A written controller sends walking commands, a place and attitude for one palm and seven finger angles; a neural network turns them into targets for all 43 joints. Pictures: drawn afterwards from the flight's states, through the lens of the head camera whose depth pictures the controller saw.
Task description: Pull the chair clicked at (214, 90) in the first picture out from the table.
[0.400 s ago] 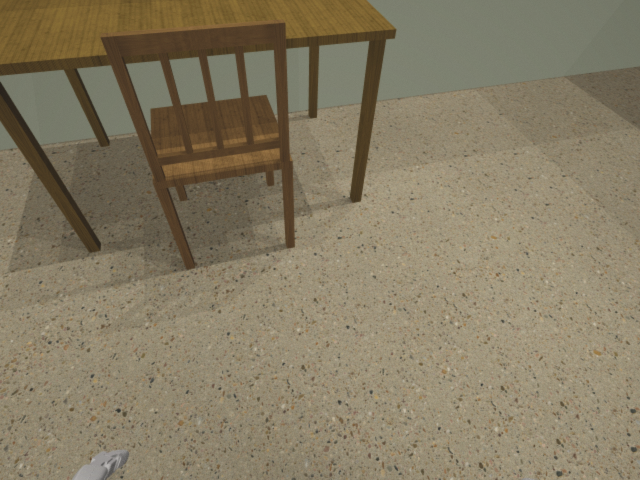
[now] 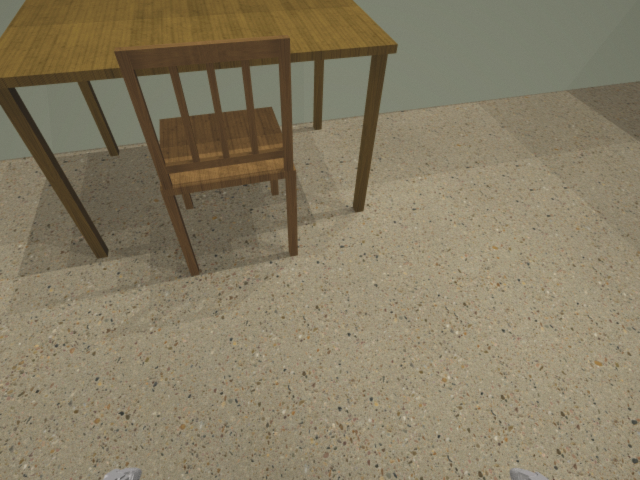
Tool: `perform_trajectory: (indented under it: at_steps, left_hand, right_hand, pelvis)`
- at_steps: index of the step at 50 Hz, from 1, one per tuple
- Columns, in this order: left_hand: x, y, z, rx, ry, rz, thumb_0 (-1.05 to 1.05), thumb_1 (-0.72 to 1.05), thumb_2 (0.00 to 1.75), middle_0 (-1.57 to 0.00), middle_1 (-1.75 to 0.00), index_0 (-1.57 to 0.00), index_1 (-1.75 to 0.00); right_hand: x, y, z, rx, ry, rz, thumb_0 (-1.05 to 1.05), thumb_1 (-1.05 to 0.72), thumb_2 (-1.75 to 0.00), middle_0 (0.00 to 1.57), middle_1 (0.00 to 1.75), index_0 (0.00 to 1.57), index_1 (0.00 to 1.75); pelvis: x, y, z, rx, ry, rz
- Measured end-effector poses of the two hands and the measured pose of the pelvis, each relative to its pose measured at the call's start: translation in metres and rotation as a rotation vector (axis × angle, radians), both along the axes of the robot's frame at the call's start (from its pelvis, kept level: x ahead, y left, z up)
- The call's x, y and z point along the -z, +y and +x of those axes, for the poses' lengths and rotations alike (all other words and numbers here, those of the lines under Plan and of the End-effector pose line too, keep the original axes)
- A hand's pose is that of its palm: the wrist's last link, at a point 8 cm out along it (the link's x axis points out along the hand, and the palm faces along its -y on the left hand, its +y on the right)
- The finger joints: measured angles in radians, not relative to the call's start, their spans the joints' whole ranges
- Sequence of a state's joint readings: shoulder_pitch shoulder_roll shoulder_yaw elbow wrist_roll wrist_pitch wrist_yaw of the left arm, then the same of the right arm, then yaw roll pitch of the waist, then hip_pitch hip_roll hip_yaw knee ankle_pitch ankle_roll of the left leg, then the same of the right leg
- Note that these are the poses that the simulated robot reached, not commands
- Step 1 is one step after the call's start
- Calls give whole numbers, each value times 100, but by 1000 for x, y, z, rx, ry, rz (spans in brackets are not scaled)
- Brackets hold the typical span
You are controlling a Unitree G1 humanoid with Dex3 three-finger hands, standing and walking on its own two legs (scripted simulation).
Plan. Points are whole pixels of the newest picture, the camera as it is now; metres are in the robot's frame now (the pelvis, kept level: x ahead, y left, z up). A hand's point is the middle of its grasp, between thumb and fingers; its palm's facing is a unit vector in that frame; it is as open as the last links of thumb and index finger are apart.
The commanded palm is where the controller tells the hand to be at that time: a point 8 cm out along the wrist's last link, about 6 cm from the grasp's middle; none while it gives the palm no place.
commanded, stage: stand and wait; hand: left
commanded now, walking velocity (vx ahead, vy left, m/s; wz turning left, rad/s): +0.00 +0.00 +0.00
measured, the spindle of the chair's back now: (218, 113) +1.02 +0.35 -0.10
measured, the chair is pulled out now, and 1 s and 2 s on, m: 0.00 0.00 0.00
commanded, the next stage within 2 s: look at it before walking up in 0.74 s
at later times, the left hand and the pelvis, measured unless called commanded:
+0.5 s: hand out of the picture +0.04 +0.23 -0.15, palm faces -0.03 -0.95 -0.33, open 7.4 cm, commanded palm none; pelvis -0.03 -0.01 +0.00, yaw +0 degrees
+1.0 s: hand out of the picture +0.03 +0.23 -0.15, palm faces -0.04 -0.95 -0.32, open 7.4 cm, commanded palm none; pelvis -0.03 -0.01 +0.01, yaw +0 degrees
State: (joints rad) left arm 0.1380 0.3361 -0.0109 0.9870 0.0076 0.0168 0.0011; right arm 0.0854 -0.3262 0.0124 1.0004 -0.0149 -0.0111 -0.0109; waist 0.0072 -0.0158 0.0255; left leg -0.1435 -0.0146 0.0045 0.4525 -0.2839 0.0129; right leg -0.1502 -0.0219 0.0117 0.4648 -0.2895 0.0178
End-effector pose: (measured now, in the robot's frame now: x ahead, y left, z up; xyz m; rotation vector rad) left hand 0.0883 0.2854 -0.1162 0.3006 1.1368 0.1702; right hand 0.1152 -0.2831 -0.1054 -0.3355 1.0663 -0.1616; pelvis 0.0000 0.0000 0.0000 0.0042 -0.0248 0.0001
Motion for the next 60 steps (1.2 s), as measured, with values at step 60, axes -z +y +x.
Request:
perform_trajectory:
  at_steps: [60]
  left_hand:
    - [0,-9,-50,-11,81,3,0,91,90,-20,-30,-20,-30]
  right_hand:
    - [8,-19,-78,67,137,7,0,-90,-90,20,30,21,30]
  pelvis:
    - [-6,-12,-30,8,-8,-2]
